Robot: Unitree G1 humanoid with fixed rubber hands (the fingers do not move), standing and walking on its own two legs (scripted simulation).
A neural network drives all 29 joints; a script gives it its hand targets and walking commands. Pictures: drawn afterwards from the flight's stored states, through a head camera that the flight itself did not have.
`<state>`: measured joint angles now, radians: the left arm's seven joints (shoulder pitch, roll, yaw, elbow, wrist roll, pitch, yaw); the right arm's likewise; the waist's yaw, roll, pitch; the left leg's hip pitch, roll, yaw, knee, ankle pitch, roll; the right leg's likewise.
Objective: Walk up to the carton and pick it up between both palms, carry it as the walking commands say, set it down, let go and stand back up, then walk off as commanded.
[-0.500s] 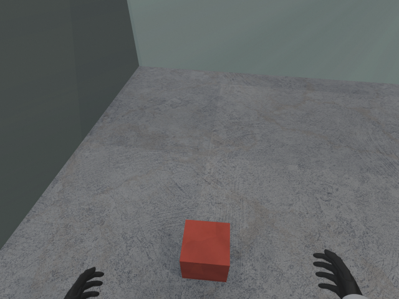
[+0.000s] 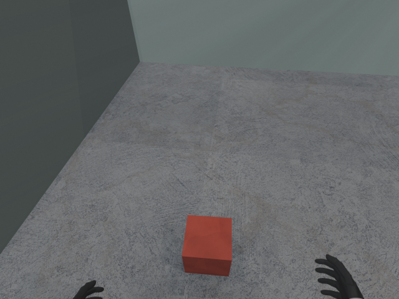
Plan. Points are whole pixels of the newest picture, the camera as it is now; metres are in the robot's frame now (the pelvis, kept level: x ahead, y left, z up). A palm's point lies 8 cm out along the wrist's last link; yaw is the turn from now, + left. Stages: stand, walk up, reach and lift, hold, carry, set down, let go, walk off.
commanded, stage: walk off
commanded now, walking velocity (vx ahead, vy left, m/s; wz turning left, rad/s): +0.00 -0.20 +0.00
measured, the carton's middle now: (208, 245) +0.51 +0.04 -0.66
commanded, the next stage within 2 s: none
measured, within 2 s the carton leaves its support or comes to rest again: neither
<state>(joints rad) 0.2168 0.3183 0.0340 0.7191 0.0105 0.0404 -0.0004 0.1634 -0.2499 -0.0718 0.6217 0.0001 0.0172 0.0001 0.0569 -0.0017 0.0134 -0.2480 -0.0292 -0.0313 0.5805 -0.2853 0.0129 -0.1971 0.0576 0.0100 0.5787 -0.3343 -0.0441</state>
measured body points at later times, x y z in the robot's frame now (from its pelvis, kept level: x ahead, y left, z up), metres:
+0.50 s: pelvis +0.01 -0.02 +0.00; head +0.03 -0.04 +0.45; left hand +0.10 +0.27 -0.10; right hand +0.16 -0.28 -0.10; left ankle +0.02 +0.11 -0.73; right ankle -0.02 -0.13 -0.71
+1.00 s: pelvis +0.00 -0.05 -0.01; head +0.02 -0.05 +0.44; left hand +0.09 +0.22 -0.12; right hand +0.15 -0.32 -0.11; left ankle -0.01 +0.05 -0.73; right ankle -0.02 -0.15 -0.72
